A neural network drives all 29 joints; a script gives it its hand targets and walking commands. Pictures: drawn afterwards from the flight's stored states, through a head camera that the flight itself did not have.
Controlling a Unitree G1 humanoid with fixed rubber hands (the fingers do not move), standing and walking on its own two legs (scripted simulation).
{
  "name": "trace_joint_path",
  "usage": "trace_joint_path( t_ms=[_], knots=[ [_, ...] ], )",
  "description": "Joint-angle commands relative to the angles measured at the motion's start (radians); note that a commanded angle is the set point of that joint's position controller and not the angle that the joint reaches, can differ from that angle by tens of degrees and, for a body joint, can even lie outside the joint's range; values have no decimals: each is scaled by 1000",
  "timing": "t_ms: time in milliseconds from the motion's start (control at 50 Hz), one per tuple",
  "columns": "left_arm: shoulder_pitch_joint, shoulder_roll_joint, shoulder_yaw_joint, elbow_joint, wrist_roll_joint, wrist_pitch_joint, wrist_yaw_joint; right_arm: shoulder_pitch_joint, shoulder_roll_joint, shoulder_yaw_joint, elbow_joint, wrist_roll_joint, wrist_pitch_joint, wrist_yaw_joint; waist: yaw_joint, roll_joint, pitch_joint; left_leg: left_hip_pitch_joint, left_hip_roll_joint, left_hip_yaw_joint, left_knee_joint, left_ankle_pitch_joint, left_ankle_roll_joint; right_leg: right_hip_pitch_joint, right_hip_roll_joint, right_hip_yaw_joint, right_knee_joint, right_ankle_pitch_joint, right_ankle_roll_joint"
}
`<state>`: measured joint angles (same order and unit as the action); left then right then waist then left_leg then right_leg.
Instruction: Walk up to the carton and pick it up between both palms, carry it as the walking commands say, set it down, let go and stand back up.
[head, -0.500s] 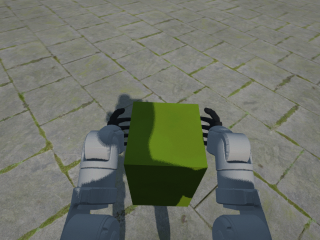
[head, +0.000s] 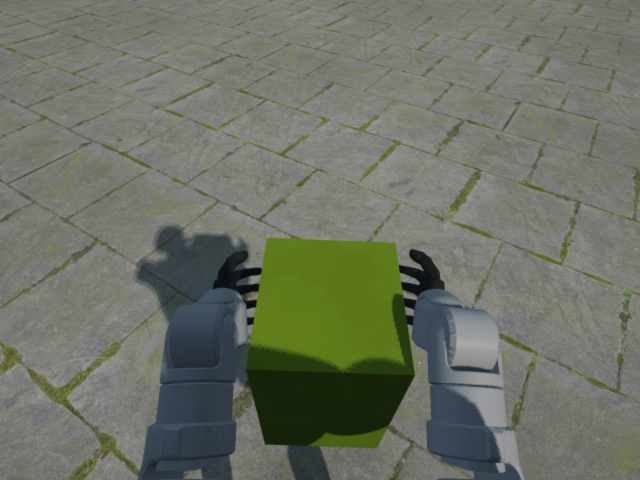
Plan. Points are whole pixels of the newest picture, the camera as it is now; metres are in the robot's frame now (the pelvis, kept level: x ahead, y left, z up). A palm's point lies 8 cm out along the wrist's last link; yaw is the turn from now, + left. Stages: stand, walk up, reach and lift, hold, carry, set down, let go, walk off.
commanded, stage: carry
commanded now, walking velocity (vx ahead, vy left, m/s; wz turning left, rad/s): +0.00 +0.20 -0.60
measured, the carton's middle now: (325, 350) +0.29 -0.01 +0.02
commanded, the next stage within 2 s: none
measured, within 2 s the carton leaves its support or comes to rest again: neither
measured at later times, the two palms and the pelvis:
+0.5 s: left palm (215, 332) +0.28 +0.11 +0.10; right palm (446, 366) +0.22 -0.13 +0.12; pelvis -0.04 +0.07 +0.01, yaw -18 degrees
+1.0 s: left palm (214, 353) +0.26 +0.11 +0.08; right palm (430, 467) +0.14 -0.10 +0.10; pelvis -0.05 +0.17 +0.00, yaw -35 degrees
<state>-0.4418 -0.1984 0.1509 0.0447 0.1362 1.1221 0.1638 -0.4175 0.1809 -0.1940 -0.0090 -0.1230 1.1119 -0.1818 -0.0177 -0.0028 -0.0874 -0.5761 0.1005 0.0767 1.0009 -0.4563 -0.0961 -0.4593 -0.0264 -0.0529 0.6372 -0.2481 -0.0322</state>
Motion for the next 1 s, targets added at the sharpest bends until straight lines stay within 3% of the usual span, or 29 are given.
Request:
trace_joint_path(
  t_ms=[0, 80, 120, 180, 220, 240, 260, 280, 300, 340, 360, 400, 460, 480, 500, 520, 540, 560, 580, 620, 660, 780, 860, 880, 900, 920, 940, 960, 980],
  knots=[
    [-571, -945, -588, -160, -370, -27, -227, -613, 1060, 739, -42, 437, 0, 240, 29, -167, -304, -111, 13, -69, 45, 74, -18, 272, -256, 309, -227, 131, -88],
    [-332, -919, -564, -150, -318, -9, -221, -405, 1021, 745, -77, 404, 20, 235, 38, -171, -334, -72, -27, -61, -61, 49, -27, 302, -248, 362, -242, 66, -97],
    [-329, -919, -582, -184, -329, -3, -231, -413, 1031, 759, -126, 409, 27, 239, 38, -184, -329, -27, -43, -57, -123, 32, -25, 274, -249, 389, -257, 43, -90],
    [-345, -917, -617, -240, -359, 13, -242, -399, 1037, 753, -157, 409, 40, 239, 36, -227, -326, 92, -84, -36, -265, 7, -9, 212, -229, 401, -271, -1, -66],
    [-343, -915, -639, -261, -375, 26, -244, -354, 1041, 740, -144, 401, 48, 236, 19, -231, -336, 274, -107, -10, -469, 42, 17, 121, -192, 359, -252, 25, -19],
    [-345, -914, -655, -271, -383, 32, -245, -328, 1047, 733, -133, 397, 51, 235, 7, -193, -339, 418, -92, 5, -609, 66, 40, 40, -141, 303, -227, 29, 32],
    [-350, -913, -668, -279, -386, 38, -249, -310, 1046, 727, -115, 387, 50, 236, 0, -42, -339, 537, 37, -114, -717, -9, 78, -80, -53, 205, -137, -21, 94],
    [-406, -927, -696, -319, -404, 42, -260, -272, 1042, 703, -91, 368, 40, 237, -14, 329, -291, 478, 300, -410, -792, -5, 171, -242, 85, 4, 158, -209, 109],
    [-414, -931, -702, -304, -410, 47, -262, -323, 1053, 703, -135, 376, 38, 241, -5, 302, -253, 380, 355, -331, -764, 83, 228, -251, 22, -31, 369, -326, 86],
    [-400, -943, -736, -298, -440, 58, -268, -297, 1039, 700, -147, 356, 50, 243, -13, 113, -230, 265, 255, -129, -706, 301, 210, -162, -25, -21, 547, -215, 64],
    [-408, -946, -743, -311, -451, 59, -264, -293, 1038, 702, -146, 353, 53, 245, -4, 122, -230, 294, 201, -44, -668, 316, 183, -172, -39, -32, 496, -164, 69],
    [-430, -936, -746, -331, -467, 66, -258, -248, 1031, 685, -121, 337, 56, 244, -8, 191, -240, 355, 160, 38, -615, 393, 181, -151, -16, -88, 360, -168, 86],
    [-414, -918, -716, -258, -447, 75, -252, -207, 1007, 681, -77, 324, 62, 245, -28, 229, -290, 450, 194, 33, -517, 686, 227, -76, 24, -124, 150, -252, 65],
    [-396, -917, -700, -225, -435, 74, -251, -210, 1002, 682, -68, 328, 63, 246, -24, 221, -302, 464, 202, 33, -474, 744, 215, -30, 32, -121, 34, -216, 53],
    [-372, -920, -687, -195, -420, 68, -252, -215, 998, 683, -57, 332, 62, 248, -8, 182, -311, 442, 188, 59, -411, 727, 173, 55, 22, -98, -157, -66, 51],
    [-353, -923, -671, -166, -405, 60, -256, -225, 996, 685, -52, 334, 58, 249, 7, 128, -322, 321, 169, 70, -342, 647, 115, 223, -42, -20, -271, 36, 49],
    [-343, -919, -654, -133, -392, 50, -260, -247, 983, 684, -49, 330, 55, 249, 22, 31, -304, 59, 164, 33, -269, 439, 49, 428, -212, 208, -269, 198, 11],
    [-278, -915, -647, -124, -365, 39, -259, -282, 1014, 710, -89, 346, 53, 255, 18, -293, -258, -204, 13, 76, -169, -43, -16, 530, -471, 576, -189, 765, -143],
    [-347, -934, -659, -206, -389, 32, -261, -319, 1031, 716, -66, 367, 42, 254, 18, -214, -261, -190, 15, -23, 7, -115, -15, 509, -450, 518, -145, 938, -172],
    [-371, -962, -652, -249, -379, 18, -260, -390, 1079, 752, -129, 417, 26, 260, 12, -125, -278, -145, 15, -80, 73, -9, -16, 401, -362, 396, -193, 514, -135],
    [-396, -957, -635, -297, -384, 9, -255, -468, 1085, 789, -214, 461, 26, 251, 17, -159, -262, -111, 13, -70, 0, 93, -27, 324, -267, 275, -209, 308, -101],
    [-285, -892, -627, -270, -356, 24, -236, -333, 1024, 779, -192, 425, 53, 240, 28, -199, -321, 15, -44, -40, -167, 80, -26, 297, -251, 309, -174, 380, -100],
    [-320, -899, -661, -298, -378, 35, -242, -304, 1035, 751, -169, 414, 60, 244, 2, -221, -319, 278, -90, 25, -498, 111, 10, 136, -182, 278, -136, 233, -25],
    [-315, -899, -670, -300, -384, 40, -244, -287, 1036, 739, -162, 409, 60, 244, -3, -150, -330, 414, -44, 5, -615, 133, 33, 46, -132, 243, -71, 187, 13],
    [-305, -906, -683, -310, -387, 45, -247, -261, 1027, 725, -142, 400, 58, 246, -4, 122, -340, 524, 180, -215, -713, 211, 89, -104, -16, 122, 108, 11, 62],
    [-341, -924, -718, -330, -388, 54, -256, -231, 1033, 708, -119, 381, 49, 248, -12, 404, -322, 481, 380, -391, -739, 295, 204, -236, 67, -39, 339, -349, 78],
    [-378, -920, -726, -311, -400, 56, -260, -273, 1041, 707, -132, 387, 48, 251, -16, 306, -288, 407, 345, -301, -697, 390, 241, -212, -6, -15, 516, -372, 63],
    [-384, -942, -759, -333, -429, 55, -264, -263, 1043, 707, -152, 384, 46, 252, -18, 196, -276, 346, 293, -198, -674, 430, 232, -186, -21, -12, 567, -311, 59],
    [-400, -953, -772, -346, -452, 53, -264, -260, 1042, 704, -161, 373, 46, 251, -13, 147, -262, 304, 238, -100, -657, 375, 204, -149, -39, -24, 543, -244, 65]
  ],
)
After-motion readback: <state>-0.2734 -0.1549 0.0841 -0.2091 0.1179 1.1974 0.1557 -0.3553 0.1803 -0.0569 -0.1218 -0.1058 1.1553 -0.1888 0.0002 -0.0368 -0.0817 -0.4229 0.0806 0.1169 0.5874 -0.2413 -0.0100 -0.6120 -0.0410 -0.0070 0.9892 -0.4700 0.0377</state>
